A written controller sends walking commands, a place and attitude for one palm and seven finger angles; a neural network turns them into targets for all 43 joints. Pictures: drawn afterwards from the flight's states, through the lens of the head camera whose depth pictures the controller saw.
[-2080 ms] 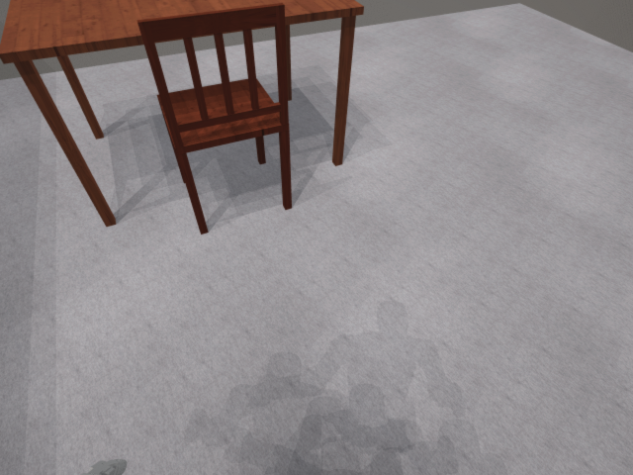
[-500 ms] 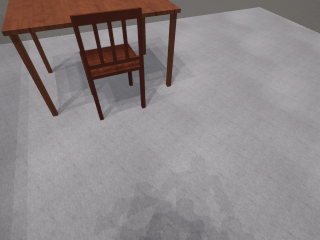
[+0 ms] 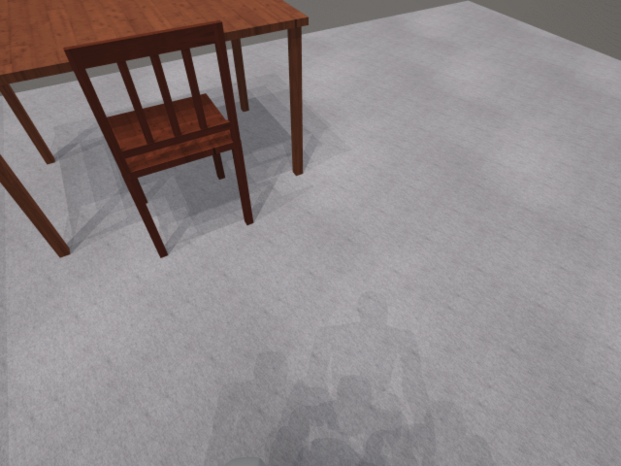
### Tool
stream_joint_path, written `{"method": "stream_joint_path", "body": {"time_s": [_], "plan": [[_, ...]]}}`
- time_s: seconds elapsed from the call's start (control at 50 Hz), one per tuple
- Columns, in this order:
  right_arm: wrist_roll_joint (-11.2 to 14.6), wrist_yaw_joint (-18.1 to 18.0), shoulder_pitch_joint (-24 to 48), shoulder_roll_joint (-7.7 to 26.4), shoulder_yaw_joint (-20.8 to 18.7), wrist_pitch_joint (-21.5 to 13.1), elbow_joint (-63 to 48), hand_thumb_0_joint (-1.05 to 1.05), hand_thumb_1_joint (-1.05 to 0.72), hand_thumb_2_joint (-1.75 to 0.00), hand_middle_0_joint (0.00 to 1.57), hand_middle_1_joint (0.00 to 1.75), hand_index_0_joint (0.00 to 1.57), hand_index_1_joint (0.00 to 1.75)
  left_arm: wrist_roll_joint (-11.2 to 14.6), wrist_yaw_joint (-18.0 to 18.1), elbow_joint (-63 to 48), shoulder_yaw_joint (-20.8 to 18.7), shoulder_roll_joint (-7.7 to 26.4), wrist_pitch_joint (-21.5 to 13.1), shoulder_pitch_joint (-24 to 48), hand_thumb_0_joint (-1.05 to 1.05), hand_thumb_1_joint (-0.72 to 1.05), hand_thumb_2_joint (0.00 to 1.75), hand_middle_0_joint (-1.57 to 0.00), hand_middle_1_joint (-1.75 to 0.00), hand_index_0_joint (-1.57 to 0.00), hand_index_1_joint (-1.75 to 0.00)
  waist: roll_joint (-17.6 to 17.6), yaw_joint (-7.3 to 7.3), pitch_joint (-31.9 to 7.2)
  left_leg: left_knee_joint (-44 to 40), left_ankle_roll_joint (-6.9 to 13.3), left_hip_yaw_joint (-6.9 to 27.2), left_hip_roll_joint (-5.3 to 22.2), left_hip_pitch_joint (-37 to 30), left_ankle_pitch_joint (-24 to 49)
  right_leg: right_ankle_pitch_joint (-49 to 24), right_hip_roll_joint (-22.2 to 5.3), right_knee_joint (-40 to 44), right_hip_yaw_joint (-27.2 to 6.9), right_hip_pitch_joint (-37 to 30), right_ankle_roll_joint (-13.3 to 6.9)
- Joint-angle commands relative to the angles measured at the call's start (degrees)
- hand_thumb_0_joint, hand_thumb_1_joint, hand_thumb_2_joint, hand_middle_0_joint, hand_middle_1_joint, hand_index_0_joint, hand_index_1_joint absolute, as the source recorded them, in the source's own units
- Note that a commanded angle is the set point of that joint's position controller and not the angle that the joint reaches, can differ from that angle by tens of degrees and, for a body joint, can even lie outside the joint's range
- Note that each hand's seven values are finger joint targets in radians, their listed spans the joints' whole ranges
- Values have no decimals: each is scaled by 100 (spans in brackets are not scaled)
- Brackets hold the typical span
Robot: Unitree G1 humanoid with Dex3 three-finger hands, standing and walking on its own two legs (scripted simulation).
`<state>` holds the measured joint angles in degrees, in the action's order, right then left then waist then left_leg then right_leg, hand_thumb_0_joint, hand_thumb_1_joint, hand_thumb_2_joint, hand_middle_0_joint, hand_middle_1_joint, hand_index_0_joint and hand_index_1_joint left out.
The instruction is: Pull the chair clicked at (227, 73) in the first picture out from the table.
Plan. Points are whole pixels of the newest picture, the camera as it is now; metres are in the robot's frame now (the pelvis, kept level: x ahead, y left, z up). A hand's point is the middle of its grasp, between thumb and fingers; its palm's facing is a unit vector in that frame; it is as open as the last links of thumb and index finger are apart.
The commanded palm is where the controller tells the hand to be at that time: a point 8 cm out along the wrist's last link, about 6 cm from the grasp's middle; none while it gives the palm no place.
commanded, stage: walk to a spot facing it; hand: left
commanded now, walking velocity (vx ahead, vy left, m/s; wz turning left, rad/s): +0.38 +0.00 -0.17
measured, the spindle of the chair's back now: (166, 97) +1.09 +0.56 -0.11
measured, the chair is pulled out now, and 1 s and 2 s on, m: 0.00 0.00 0.00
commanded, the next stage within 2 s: turn to face it in 1.08 s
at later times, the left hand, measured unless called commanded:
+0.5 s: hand (177, 382) +0.27 +0.26 -0.17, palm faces -0.03 -0.99 -0.17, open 7.4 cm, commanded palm none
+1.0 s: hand (275, 253) +0.57 +0.14 -0.18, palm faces -0.23 -0.96 -0.18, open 7.2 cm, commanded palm none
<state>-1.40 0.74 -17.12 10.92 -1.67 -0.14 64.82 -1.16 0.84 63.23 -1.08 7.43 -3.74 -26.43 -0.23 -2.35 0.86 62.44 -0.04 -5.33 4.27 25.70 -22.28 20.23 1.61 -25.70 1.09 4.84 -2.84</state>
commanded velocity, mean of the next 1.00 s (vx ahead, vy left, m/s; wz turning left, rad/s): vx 0.36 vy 0.00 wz -0.27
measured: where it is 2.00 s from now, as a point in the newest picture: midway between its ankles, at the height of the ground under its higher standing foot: (339, 352)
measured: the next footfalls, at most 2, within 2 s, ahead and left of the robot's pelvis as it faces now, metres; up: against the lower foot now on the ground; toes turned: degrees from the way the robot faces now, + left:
left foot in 0.24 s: +0.26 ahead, +0.14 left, +0.00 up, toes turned +5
right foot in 0.88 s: +0.48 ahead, -0.10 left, +0.00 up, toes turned -24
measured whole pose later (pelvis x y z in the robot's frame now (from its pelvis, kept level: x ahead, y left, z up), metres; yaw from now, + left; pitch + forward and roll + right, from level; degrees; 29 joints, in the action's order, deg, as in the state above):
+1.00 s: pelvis +0.43 +0.00 -0.01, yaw -17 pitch -2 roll -1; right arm -0.8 -0.5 -23.9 6.3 -1.8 -1.4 65.5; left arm 0.1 0.8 57.1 -4.0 8.9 -3.5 -9.8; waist -0.4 1.9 4.7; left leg 73.5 -0.4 -5.7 6.8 20.0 -22.5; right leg 14.8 1.8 -33.1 8.7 17.2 -4.9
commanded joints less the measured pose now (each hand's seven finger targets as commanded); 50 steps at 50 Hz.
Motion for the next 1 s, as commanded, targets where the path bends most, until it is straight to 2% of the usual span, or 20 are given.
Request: {"method": "stream_joint_path", "body": {"time_s": [0.0, 0.14, 0.18, 0.2, 0.22, 0.24, 0.26, 0.32, 0.38, 0.5, 0.7, 0.76, 0.8, 0.82, 0.84, 0.86, 0.88, 0.9, 0.94, 0.98], "plan": [[42, 57, 864, 157, -141, -201, -843, 0, -90, -90, 20, 30, 20, 30, -36, 73, 11, -156, 874, -82, -507, 0, 90, 90, -20, -30, -20, -30, 604, 127, 680, -329, -120, 51, 219, 1250, 680, -2014, -1478, 1452, -1409, -46, -818], [93, 108, 1228, 95, -128, -311, -1111, 0, -90, -90, 20, 30, 20, 30, -32, 113, 83, -236, 921, -88, -411, 0, 90, 90, -20, -30, -20, -30, 797, 173, 722, -2131, 109, -241, -46, -48, 1067, -3170, -1274, 1147, -810, 193, -524], [44, 10, 197, 260, -200, -368, -808, 0, -90, -90, 20, 30, 20, 30, -7, 109, 61, -288, 991, -101, -268, 0, 90, 90, -20, -30, -20, -30, 649, 644, 102, -2777, 218, -353, -323, -1356, 1326, -4266, -1075, -109, -516, 114, -394], [13, -54, -637, 533, -269, -387, -538, 0, -90, -90, 20, 30, 20, 30, 2, 97, 55, -284, 870, -96, -300, 0, 90, 90, -20, -30, -20, -30, 298, 918, -398, -2914, 296, -67, -135, -2527, 1422, -3774, -892, -1234, -460, 574, -275], [-76, -123, -1335, 1108, -419, -395, -409, 0, -90, -90, 20, 30, 20, 30, 65, 42, -27, -289, 606, -66, -544, 0, 90, 90, -20, -30, -20, -30, -854, 1102, -1028, -3290, 613, 1511, 1060, -3683, 906, -1762, -308, -2795, -33, 1611, -70], [-59, -132, -1636, 1523, -490, -380, -368, 0, -90, -90, 20, 30, 20, 30, 94, -6, -179, -241, 345, -58, -657, 0, 90, 90, -20, -30, -20, -30, -1941, 940, -1291, -4559, 1020, 3554, 2313, -3890, 482, 1149, 244, -4644, -23, 2570, 32], [19, -152, -1145, 1345, -437, -332, -465, 0, -90, -90, 20, 30, 20, 30, 42, 19, -269, -253, 490, -48, -323, 0, 90, 90, -20, -30, -20, -30, -1137, 796, -798, -4953, 1159, 3695, 2382, -3208, -129, 973, -143, -5166, -453, 2800, -90], [2, -171, -48, 404, -199, -440, -708, 0, -90, -90, 20, 30, 20, 30, -53, -97, -256, -272, 354, 103, 166, 0, 90, 90, -20, -30, -20, -30, -358, 256, 490, -5257, 721, 2008, 1740, -1173, -90, -271, -744, -5184, -384, 2787, 34], [21, -189, -195, 171, -135, -572, -577, 0, -90, -90, 20, 30, 20, 30, -87, -132, -272, -281, 190, 282, 82, 0, 90, 90, -20, -30, -20, -30, -387, 41, 415, -5232, 644, 805, 1334, -901, 1115, -611, -787, -4672, -282, 2542, 140], [61, -208, -540, 275, -179, -635, -517, 0, -90, -90, 20, 30, 20, 30, -90, -213, -664, -353, 369, 414, 851, 0, 90, 90, -20, -30, -20, -30, -473, 75, 571, -5481, 700, 232, 1265, -1633, 1623, -1462, -934, -3915, -233, 3555, 342], [-26, -250, -1671, 359, -119, -533, -87, 0, -90, -90, 20, 30, 20, 30, -46, -274, -1197, -223, 309, 337, 2602, 0, 90, 90, -20, -30, -20, -30, -469, 675, 855, -4993, 697, -402, 1388, -2983, 3735, -1109, -639, -1673, 620, 3443, 134], [-30, -264, -1618, 458, -130, -489, -55, 0, -90, -90, 20, 30, 20, 30, -46, -262, -1174, -234, 346, 274, 2360, 0, 90, 90, -20, -30, -20, -30, -596, 485, 621, -4326, 671, -740, 1461, -3214, 5325, -620, -323, -1232, 876, 2773, -101], [7, -259, -1466, 591, -152, -460, -79, 0, -90, -90, 20, 30, 20, 30, -63, -213, -924, -287, 516, 210, 1496, 0, 90, 90, -20, -30, -20, -30, -526, 88, 58, -3184, 547, -877, 1423, -3118, 6486, -513, 2, -957, 1066, 1572, -277], [36, -242, -1254, 654, -171, -453, -157, 0, -90, -90, 20, 30, 20, 30, -91, -199, -681, -366, 655, 156, 714, 0, 90, 90, -20, -30, -20, -30, -536, -311, -348, -2136, 370, -1099, 1221, -2599, 6095, -935, 42, -591, 1063, 421, -360], [114, -173, -1223, 485, -147, -456, -279, 0, -90, -90, 20, 30, 20, 30, -110, -153, -471, -496, 1160, 79, -21, 0, 90, 90, -20, -30, -20, -30, 157, -607, -978, -545, 154, -1172, 927, -1111, 4275, -1138, -931, -388, -133, -1284, -745], [170, -172, -1268, 137, -93, -501, -465, 0, -90, -90, 20, 30, 20, 30, -19, -87, -381, -608, 1682, 60, -516, 0, 90, 90, -20, -30, -20, -30, 1188, -556, -1593, 1371, -182, -907, -124, 599, -763, -2246, -2564, 179, -3018, -2506, -1551], [155, -181, -747, 263, -135, -485, -572, 0, -90, -90, 20, 30, 20, 30, 97, -48, -377, -618, 1781, 85, -347, 0, 90, 90, -20, -30, -20, -30, 537, -544, -1318, 2022, -16, -5, -24, 1028, -891, -2387, -2638, 641, -3093, -2193, -1722], [150, -173, -480, 182, -170, -464, -629, 0, -90, -90, 20, 30, 20, 30, 100, -6, -447, -572, 1518, 105, 86, 0, 90, 90, -20, -30, -20, -30, 55, -370, -686, 2070, 40, 205, 272, 1096, -343, -1900, -2543, 807, -2551, -1388, -1606], [55, -145, -353, 36, -137, -341, -575, 0, -90, -90, 20, 30, 20, 30, 81, 5, -525, -373, 1040, 30, 689, 0, 90, 90, -20, -30, -20, -30, 75, 38, 117, 1438, -50, 374, 581, 790, 253, -2086, -2031, 1061, -1541, 254, -1036], [2, -142, -644, -137, -116, -195, -463, 0, -90, -90, 20, 30, 20, 30, 26, 20, -486, -257, 742, -45, 882, 0, 90, 90, -20, -30, -20, -30, 147, 356, 384, 861, -106, 305, 593, 366, 408, -2264, -1729, 1276, -898, 1082, -817]]}}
